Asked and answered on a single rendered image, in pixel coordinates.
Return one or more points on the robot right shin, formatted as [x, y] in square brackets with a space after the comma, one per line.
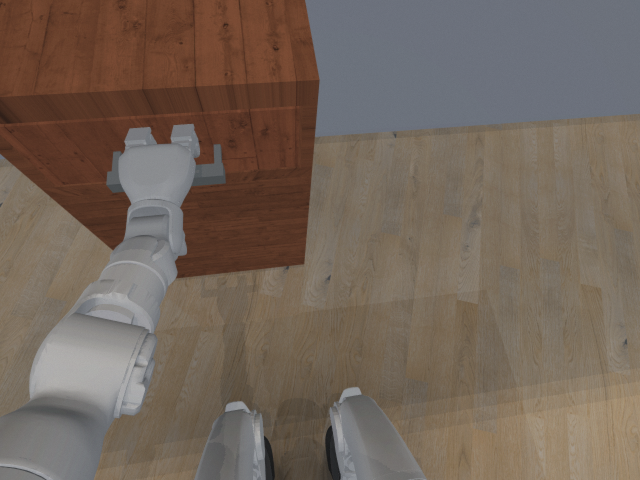
[345, 463]

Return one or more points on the robot right thigh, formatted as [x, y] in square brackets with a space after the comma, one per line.
[378, 451]

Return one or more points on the left robot forearm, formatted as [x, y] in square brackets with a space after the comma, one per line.
[133, 284]

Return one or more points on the cabinet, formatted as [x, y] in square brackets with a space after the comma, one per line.
[85, 59]

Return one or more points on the drawer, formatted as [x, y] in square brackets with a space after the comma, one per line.
[81, 151]

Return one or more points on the robot left hand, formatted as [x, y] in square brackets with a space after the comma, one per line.
[148, 170]

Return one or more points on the left robot upper arm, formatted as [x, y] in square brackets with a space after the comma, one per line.
[94, 371]

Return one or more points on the handle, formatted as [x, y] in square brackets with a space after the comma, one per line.
[205, 174]

